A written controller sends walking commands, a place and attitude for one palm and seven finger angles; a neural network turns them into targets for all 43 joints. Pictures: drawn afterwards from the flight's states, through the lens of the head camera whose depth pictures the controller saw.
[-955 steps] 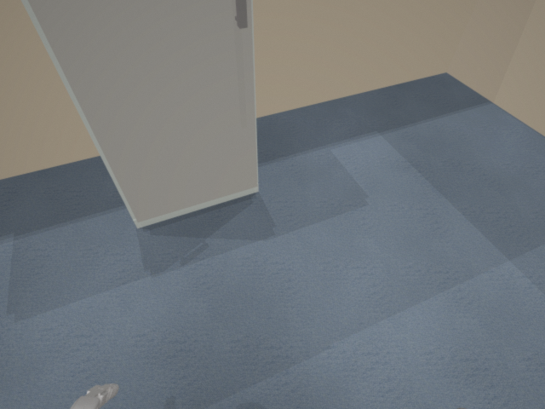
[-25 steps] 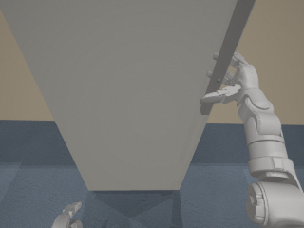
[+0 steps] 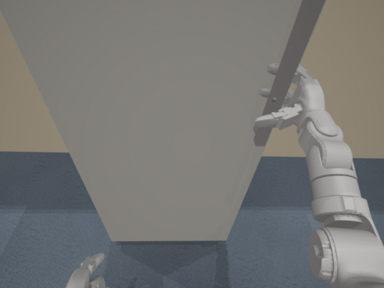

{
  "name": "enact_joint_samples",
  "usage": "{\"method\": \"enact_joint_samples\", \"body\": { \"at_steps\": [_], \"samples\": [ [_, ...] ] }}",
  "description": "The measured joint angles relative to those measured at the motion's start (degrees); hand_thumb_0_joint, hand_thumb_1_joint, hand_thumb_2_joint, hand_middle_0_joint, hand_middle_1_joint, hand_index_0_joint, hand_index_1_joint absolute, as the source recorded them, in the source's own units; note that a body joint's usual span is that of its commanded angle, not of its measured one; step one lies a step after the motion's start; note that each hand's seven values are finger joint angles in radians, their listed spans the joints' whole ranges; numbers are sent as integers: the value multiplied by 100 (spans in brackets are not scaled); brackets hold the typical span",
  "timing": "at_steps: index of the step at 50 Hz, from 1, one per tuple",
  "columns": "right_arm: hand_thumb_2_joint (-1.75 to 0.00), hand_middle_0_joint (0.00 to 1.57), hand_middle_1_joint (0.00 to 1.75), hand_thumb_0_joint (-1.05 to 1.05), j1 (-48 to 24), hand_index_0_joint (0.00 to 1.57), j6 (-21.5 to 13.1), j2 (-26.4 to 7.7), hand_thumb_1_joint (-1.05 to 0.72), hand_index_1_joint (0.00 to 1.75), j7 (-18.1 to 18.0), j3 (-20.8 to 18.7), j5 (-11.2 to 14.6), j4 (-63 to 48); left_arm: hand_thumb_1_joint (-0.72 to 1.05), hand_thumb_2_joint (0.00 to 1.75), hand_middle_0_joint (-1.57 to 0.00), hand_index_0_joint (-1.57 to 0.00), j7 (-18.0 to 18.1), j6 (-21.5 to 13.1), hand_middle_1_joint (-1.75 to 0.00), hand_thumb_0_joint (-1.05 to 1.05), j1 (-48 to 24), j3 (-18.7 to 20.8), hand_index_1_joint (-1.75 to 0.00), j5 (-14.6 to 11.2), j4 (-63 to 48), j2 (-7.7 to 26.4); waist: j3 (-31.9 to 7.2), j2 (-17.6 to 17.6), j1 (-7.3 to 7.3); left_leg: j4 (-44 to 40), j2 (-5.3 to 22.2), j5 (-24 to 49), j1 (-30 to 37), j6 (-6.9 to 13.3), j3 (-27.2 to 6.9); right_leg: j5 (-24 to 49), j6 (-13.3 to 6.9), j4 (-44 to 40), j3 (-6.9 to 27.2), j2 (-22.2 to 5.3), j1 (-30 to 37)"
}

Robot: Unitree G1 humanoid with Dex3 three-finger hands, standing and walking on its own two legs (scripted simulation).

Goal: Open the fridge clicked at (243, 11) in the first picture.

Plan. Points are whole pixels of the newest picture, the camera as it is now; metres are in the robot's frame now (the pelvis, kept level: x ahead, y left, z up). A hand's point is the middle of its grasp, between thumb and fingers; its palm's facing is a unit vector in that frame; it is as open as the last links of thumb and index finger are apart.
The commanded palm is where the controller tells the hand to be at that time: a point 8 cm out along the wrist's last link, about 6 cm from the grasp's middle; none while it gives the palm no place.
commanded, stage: grip the handle and tug to test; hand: right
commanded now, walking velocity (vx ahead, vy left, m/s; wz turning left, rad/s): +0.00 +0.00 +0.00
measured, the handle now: (280, 73) +0.48 -0.12 +0.25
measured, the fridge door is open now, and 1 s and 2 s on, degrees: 0 0 1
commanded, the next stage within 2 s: pull the door a little, standing still in 1.48 s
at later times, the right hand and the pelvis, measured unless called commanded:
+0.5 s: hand (271, 99) +0.42 -0.11 +0.22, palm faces -0.08 +1.00 +0.00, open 9.6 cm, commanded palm +0.40 -0.15 +0.22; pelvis +0.00 +0.00 +0.00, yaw +0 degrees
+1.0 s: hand (272, 99) +0.42 -0.11 +0.22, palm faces -0.09 +1.00 +0.01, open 5.7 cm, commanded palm +0.40 -0.16 +0.22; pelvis +0.00 +0.00 +0.00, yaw +0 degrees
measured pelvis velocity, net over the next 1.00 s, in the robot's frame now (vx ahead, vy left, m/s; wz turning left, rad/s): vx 0.00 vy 0.00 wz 0.00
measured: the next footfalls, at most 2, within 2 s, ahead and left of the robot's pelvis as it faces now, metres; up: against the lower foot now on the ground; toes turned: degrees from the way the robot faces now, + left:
none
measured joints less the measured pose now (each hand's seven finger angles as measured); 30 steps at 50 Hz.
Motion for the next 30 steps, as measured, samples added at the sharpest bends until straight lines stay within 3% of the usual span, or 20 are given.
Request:
{"method": "enact_joint_samples", "body": {
  "at_steps": [12, 30],
  "samples": [
    [-35, 32, 124, -1, -109, 31, 26, 26, 39, 122, -21, 14, -3, 139, 91, 90, -20, -21, 6, 58, -30, 1, -29, -22, -30, 14, 20, -20, -13, 11, -10, -18, -2, 4, 7, 3, 18, 7, -1, -8, 22, 3, -5],
    [-67, 38, 132, 0, 169, 35, 131, 128, -36, 132, -163, 33, -26, -322, 91, 90, -20, -20, -51, 117, -30, 1, -45, -11, -30, 23, -32, -25, -15, -12, -18, -59, -1, 12, 85, -5, -27, 1, -1, -55, -17, 5, 92]
  ]
}}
